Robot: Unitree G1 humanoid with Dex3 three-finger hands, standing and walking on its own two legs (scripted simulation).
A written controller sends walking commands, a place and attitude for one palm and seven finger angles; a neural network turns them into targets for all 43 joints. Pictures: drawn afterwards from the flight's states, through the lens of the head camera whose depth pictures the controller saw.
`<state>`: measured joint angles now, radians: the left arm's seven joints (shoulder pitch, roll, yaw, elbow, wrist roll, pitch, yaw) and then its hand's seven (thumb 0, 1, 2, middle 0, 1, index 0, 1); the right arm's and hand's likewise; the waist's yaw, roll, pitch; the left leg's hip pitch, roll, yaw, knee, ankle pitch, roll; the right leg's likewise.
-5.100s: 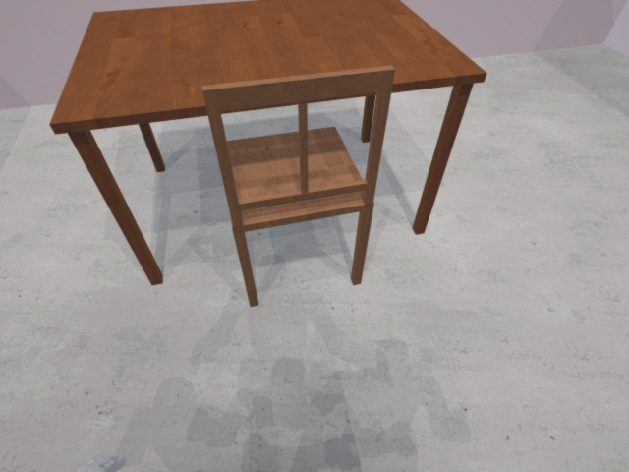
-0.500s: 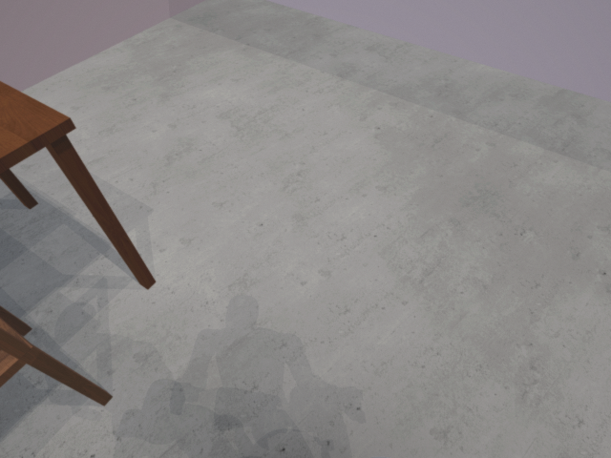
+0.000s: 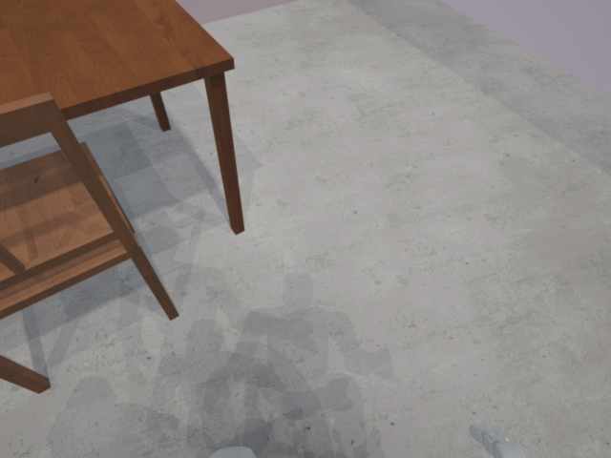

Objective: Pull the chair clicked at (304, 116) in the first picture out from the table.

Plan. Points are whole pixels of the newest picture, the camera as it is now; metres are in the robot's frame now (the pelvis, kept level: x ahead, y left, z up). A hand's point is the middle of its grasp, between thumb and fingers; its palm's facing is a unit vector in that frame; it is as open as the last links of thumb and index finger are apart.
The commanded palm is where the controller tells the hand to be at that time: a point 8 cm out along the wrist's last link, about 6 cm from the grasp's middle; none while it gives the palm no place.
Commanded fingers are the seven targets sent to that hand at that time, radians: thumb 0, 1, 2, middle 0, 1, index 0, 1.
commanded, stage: turn to face it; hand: left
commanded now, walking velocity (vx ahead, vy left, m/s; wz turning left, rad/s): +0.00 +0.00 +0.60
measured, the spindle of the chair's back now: out of the picture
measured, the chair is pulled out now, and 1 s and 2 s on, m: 0.00 0.00 0.00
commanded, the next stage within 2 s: take the last steps up to it in 1.08 s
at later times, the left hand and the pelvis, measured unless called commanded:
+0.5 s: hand out of the picture +0.08 +0.21 -0.12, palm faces +0.27 -0.92 -0.30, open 7.4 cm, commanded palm none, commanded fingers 0.00 0.90 0.90 -0.20 -0.30 -0.20 -0.30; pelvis +0.00 -0.02 +0.01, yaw +17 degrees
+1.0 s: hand out of the picture -0.13 +0.23 -0.17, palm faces +0.57 -0.78 -0.27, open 7.4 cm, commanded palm none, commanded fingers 0.00 0.90 0.90 -0.20 -0.30 -0.20 -0.30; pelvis -0.02 +0.03 +0.01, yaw +32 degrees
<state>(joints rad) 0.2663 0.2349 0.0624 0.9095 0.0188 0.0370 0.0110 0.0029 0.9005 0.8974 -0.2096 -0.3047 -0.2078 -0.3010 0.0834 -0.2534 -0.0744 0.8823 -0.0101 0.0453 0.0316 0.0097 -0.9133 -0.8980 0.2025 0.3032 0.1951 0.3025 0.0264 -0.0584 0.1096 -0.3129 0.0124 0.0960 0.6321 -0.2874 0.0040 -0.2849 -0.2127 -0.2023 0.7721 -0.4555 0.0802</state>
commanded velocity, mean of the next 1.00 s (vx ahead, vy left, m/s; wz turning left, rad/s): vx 0.00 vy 0.00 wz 0.49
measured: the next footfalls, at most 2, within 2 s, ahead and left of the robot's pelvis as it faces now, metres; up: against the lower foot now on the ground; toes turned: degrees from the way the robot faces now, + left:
right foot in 0.44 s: +0.07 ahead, -0.13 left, +0.00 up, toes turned +14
left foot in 0.86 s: -0.04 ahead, +0.13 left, +0.00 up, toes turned +35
